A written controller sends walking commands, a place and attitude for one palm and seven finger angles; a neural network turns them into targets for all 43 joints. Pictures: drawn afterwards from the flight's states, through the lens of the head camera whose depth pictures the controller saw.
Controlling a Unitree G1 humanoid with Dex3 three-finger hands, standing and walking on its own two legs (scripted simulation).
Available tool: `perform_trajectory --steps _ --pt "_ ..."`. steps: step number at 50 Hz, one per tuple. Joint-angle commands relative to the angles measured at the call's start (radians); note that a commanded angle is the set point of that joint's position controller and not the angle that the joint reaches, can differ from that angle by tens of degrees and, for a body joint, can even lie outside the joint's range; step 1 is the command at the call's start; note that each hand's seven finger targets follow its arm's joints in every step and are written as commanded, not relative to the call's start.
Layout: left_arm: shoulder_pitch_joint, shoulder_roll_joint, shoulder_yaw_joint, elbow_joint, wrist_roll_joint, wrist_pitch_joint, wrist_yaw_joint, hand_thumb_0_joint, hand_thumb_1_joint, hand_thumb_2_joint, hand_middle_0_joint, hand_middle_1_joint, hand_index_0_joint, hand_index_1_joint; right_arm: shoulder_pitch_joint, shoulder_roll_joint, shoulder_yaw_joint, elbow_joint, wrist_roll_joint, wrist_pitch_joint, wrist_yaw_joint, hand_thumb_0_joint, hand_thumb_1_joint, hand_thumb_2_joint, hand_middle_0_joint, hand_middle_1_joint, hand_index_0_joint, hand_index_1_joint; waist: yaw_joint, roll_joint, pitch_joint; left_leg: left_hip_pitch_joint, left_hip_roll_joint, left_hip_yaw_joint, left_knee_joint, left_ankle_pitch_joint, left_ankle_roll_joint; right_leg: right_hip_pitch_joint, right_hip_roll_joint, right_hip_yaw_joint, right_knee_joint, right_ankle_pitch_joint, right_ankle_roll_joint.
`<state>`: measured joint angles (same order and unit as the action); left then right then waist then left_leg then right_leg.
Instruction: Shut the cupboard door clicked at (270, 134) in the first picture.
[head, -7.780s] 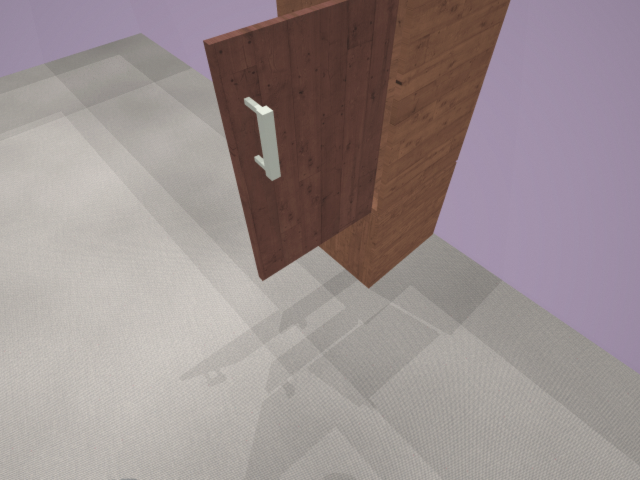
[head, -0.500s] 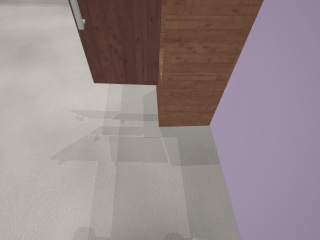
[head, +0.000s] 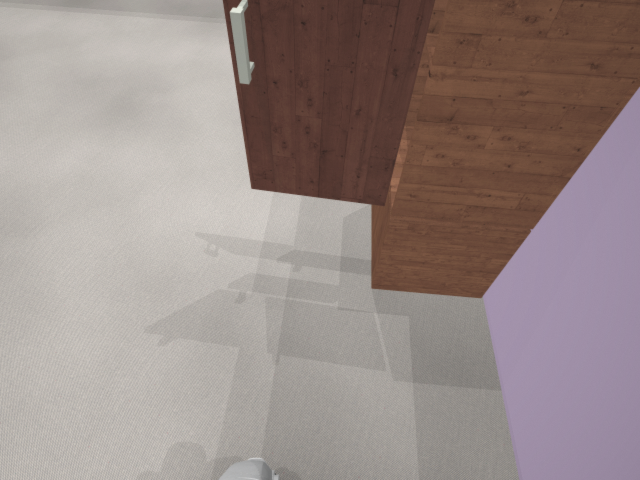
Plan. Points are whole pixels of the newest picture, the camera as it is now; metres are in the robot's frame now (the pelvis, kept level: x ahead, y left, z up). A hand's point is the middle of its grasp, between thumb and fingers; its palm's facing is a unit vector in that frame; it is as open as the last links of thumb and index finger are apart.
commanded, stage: take the last steps up to it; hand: left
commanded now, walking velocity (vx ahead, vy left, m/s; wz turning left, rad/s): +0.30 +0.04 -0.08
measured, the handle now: (244, 43) +0.82 +0.23 +0.11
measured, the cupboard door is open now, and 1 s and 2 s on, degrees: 86 86 86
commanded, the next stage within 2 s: come to a stop and stand still in 0.68 s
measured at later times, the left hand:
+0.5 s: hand (216, 391) +0.24 +0.18 -0.13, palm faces +0.03 -0.97 -0.23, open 7.2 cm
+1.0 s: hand (205, 330) +0.35 +0.23 -0.16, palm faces -0.01 -0.98 -0.17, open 7.4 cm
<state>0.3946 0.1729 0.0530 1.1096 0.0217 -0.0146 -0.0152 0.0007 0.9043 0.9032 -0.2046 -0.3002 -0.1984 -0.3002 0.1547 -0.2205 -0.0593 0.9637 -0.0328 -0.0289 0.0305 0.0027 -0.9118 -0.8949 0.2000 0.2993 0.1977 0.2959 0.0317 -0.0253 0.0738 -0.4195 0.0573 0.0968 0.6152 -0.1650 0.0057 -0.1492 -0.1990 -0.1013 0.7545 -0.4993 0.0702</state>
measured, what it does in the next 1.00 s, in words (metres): walks ahead: right foot, then left foot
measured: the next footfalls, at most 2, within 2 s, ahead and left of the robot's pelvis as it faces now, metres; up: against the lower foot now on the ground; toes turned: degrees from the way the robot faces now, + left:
right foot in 0.32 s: +0.22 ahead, -0.08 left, +0.00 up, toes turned -10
left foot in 0.78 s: +0.42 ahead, +0.15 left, +0.00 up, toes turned +3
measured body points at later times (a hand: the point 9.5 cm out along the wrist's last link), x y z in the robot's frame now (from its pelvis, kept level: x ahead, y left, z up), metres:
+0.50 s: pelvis +0.18 +0.00 +0.03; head +0.20 -0.03 +0.47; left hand +0.24 +0.23 -0.11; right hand +0.16 -0.23 -0.14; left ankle +0.16 +0.14 -0.65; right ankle +0.18 -0.07 -0.72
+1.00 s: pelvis +0.33 +0.05 +0.02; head +0.37 +0.06 +0.47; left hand +0.35 +0.28 -0.15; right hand +0.40 -0.18 -0.13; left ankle +0.38 +0.15 -0.72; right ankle +0.31 -0.07 -0.68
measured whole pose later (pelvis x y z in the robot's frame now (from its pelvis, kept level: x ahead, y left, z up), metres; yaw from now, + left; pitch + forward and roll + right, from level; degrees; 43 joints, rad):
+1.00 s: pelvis +0.33 +0.05 +0.02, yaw -5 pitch +0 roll +0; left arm 0.25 0.16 0.04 1.07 0.01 0.03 0.01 0.00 0.91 0.90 -0.20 -0.30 -0.19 -0.30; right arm 0.12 -0.15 -0.02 1.02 -0.03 -0.01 -0.05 -0.02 -0.94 -0.89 0.21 0.30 0.20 0.30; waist 0.02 -0.02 0.08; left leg -0.30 0.04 0.13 0.50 -0.20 0.04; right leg -0.38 -0.05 -0.06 0.84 -0.47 0.02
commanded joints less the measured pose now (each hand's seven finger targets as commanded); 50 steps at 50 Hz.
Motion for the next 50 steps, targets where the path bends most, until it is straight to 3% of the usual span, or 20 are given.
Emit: perform_trajectory --steps 1,3,5,10,14,15,16,17,18,21,24,27,33,36,37,38,39,41,44,50 --pt "-0.178 0.070 0.012 -0.161 -0.002 -0.037 0.006 0.000 0.900 0.900 -0.200 -0.300 -0.200 -0.300 0.298 -0.196 -0.037 0.043 -0.001 -0.015 -0.041 0.000 -0.900 -0.900 0.200 0.300 0.200 0.300 -0.128 0.162 -0.125 0.384 0.319 -0.446 -0.371 -0.212 0.189 -0.524 0.063 0.060 0.580 0.010 -0.089" --pt "-0.147 0.060 0.016 -0.128 0.005 -0.019 -0.001 0.000 0.900 0.900 -0.200 -0.300 -0.200 -0.300 0.169 -0.112 -0.014 0.023 0.000 -0.024 -0.049 0.000 -0.900 -0.900 0.200 0.300 0.200 0.300 -0.064 0.227 -0.029 0.214 0.265 -0.299 -0.412 -0.207 0.152 -0.468 0.025 0.080 0.498 0.103 -0.083" --pt "-0.128 0.041 0.011 -0.123 0.003 -0.008 -0.009 0.000 0.900 0.900 -0.200 -0.300 -0.200 -0.300 0.168 -0.089 -0.003 0.034 0.000 -0.036 -0.051 0.000 -0.900 -0.900 0.200 0.300 0.200 0.300 -0.040 0.177 -0.010 0.184 0.235 -0.231 -0.435 -0.118 0.152 -0.415 0.039 0.059 0.362 0.140 -0.078" --pt "-0.157 0.036 0.010 -0.145 0.001 -0.004 -0.012 0.000 0.900 0.900 -0.200 -0.300 -0.200 -0.300 0.152 -0.101 -0.012 0.046 -0.002 -0.032 -0.043 0.000 -0.900 -0.900 0.200 0.300 0.200 0.300 -0.019 0.095 -0.021 0.147 0.226 -0.164 -0.461 -0.210 0.173 -0.241 0.081 0.017 0.033 0.189 -0.077" --pt "-0.116 0.070 0.025 -0.136 0.005 -0.011 -0.009 0.000 0.900 0.900 -0.200 -0.300 -0.200 -0.300 0.133 -0.093 -0.006 0.062 0.001 -0.019 -0.036 0.000 -0.900 -0.900 0.200 0.300 0.200 0.300 0.023 0.019 -0.007 0.076 0.182 -0.124 -0.363 -0.297 0.131 -0.031 0.127 -0.005 -0.165 0.253 -0.081" --pt "-0.052 0.098 0.034 -0.119 0.007 -0.017 -0.004 0.000 0.900 0.900 -0.200 -0.300 -0.200 -0.300 0.125 -0.074 0.000 0.061 0.005 -0.019 -0.034 0.000 -0.900 -0.900 0.200 0.300 0.200 0.300 0.053 -0.038 -0.021 0.017 0.119 -0.078 -0.241 -0.306 0.093 0.087 0.117 0.038 -0.251 0.219 -0.092" --pt "0.030 0.165 0.048 -0.096 0.013 -0.032 0.004 0.000 0.900 0.900 -0.200 -0.300 -0.200 -0.300 0.126 -0.034 0.008 0.051 0.016 -0.019 -0.028 0.000 -0.900 -0.900 0.200 0.300 0.200 0.300 0.087 -0.218 -0.037 -0.118 -0.006 0.030 0.014 -0.309 0.039 0.212 -0.022 0.263 -0.411 0.058 -0.150" --pt "0.100 0.245 0.063 -0.084 0.006 -0.034 0.013 0.000 0.900 0.900 -0.200 -0.300 -0.200 -0.300 0.131 -0.025 0.006 0.022 0.014 -0.015 -0.020 0.000 -0.900 -0.900 0.200 0.300 0.200 0.300 0.099 -0.359 -0.043 -0.240 -0.064 0.053 0.311 -0.447 0.010 0.245 -0.245 0.591 -0.604 -0.102 -0.259" --pt "0.069 0.226 0.058 -0.095 -0.006 -0.032 0.020 0.000 0.900 0.900 -0.200 -0.300 -0.200 -0.300 0.087 -0.068 -0.004 0.014 0.005 -0.011 -0.016 0.000 -0.900 -0.900 0.200 0.300 0.200 0.300 0.083 -0.192 0.012 -0.271 -0.014 -0.052 0.450 -0.376 0.011 0.156 -0.255 0.616 -0.652 -0.176 -0.298" --pt "-0.071 0.108 0.028 -0.124 -0.010 -0.055 0.030 0.000 0.900 0.900 -0.200 -0.300 -0.200 -0.300 0.096 -0.032 -0.007 0.056 0.006 -0.002 -0.015 0.000 -0.900 -0.900 0.200 0.300 0.200 0.300 -0.011 -0.075 0.030 -0.216 0.062 -0.107 0.471 -0.128 -0.017 0.020 -0.152 0.346 -0.629 0.137 -0.228" --pt "-0.035 0.084 0.016 -0.095 -0.011 -0.084 0.028 0.000 0.900 0.900 -0.200 -0.300 -0.200 -0.300 0.131 0.012 0.007 0.071 0.006 0.001 -0.013 0.000 -0.900 -0.900 0.200 0.300 0.200 0.300 -0.029 -0.048 -0.089 -0.157 0.059 -0.062 0.350 -0.090 -0.048 0.124 -0.091 0.158 -0.555 0.635 -0.218" --pt "0.002 0.099 0.021 -0.061 -0.006 -0.085 0.029 0.000 0.900 0.900 -0.200 -0.300 -0.200 -0.300 0.077 0.037 0.012 0.050 0.011 0.002 -0.008 0.000 -0.900 -0.900 0.200 0.300 0.200 0.300 -0.010 -0.033 -0.104 -0.157 0.042 -0.023 0.202 -0.074 -0.050 0.187 -0.077 0.115 -0.527 0.770 -0.239" --pt "0.021 0.123 0.013 -0.007 -0.002 -0.068 0.024 0.000 0.900 0.900 -0.200 -0.300 -0.200 -0.300 -0.025 0.025 0.015 0.011 0.012 -0.007 0.001 0.000 -0.900 -0.900 0.200 0.300 0.200 0.300 0.006 -0.148 -0.008 -0.055 0.003 0.010 0.013 -0.048 -0.024 0.110 -0.081 0.105 -0.503 0.675 -0.216" --pt "-0.002 0.124 0.015 -0.001 -0.005 -0.056 0.025 0.000 0.900 0.900 -0.200 -0.300 -0.200 -0.300 0.075 -0.002 0.010 0.049 0.004 -0.019 -0.010 0.000 -0.900 -0.900 0.200 0.300 0.200 0.300 -0.057 -0.057 -0.015 0.216 -0.040 0.042 -0.134 0.028 -0.007 -0.031 -0.036 0.073 -0.369 0.629 -0.171" --pt "0.001 0.105 0.008 -0.005 -0.008 -0.053 0.023 0.000 0.900 0.900 -0.200 -0.300 -0.200 -0.300 0.187 -0.055 0.000 0.081 0.000 -0.025 -0.021 0.000 -0.900 -0.900 0.200 0.300 0.200 0.300 -0.104 0.044 -0.073 0.383 0.007 -0.014 -0.168 0.050 0.014 -0.109 0.010 0.048 -0.192 0.560 -0.147" --pt "0.040 0.063 -0.001 -0.020 -0.014 -0.048 0.021 0.000 0.900 0.900 -0.200 -0.300 -0.200 -0.300 0.295 -0.149 -0.020 0.101 -0.011 -0.032 -0.034 0.000 -0.900 -0.900 0.200 0.300 0.200 0.300 -0.125 0.224 -0.171 0.550 0.228 -0.285 -0.199 0.099 0.105 -0.290 0.125 -0.034 0.050 0.217 -0.101" --pt "0.027 0.041 -0.010 -0.049 -0.013 -0.047 0.024 0.000 0.900 0.900 -0.200 -0.300 -0.200 -0.300 0.352 -0.191 -0.025 0.105 -0.003 -0.021 -0.049 0.000 -0.900 -0.900 0.200 0.300 0.200 0.300 -0.134 0.304 -0.226 0.580 0.367 -0.450 -0.308 0.175 0.192 -0.366 0.188 -0.014 0.313 -0.106 -0.086" --pt "-0.022 0.034 -0.017 -0.052 -0.008 -0.031 0.034 0.000 0.900 0.900 -0.200 -0.300 -0.200 -0.300 0.202 -0.128 -0.002 0.061 0.003 -0.014 -0.064 0.000 -0.900 -0.900 0.200 0.300 0.200 0.300 -0.075 0.082 -0.090 0.319 0.359 -0.362 -0.305 0.354 0.208 -0.357 0.115 0.088 0.402 -0.039 -0.082" --pt "0.008 0.014 -0.012 -0.021 -0.016 0.020 0.034 0.000 0.900 0.900 -0.200 -0.300 -0.200 -0.300 0.048 -0.063 0.031 0.036 0.009 -0.011 -0.082 0.000 -0.900 -0.900 0.200 0.300 0.200 0.300 -0.012 0.170 -0.038 0.101 0.286 -0.189 -0.332 0.462 0.158 -0.175 0.088 0.100 0.216 0.016 -0.045" --pt "-0.029 0.058 0.015 -0.084 0.000 0.063 0.028 0.000 0.900 0.900 -0.200 -0.300 -0.200 -0.300 0.050 -0.143 -0.017 0.035 0.006 0.032 -0.087 0.000 -0.900 -0.900 0.200 0.300 0.200 0.300 -0.030 0.152 -0.122 0.169 0.299 -0.195 -0.287 0.343 0.177 -0.172 0.154 0.047 0.093 0.040 -0.059"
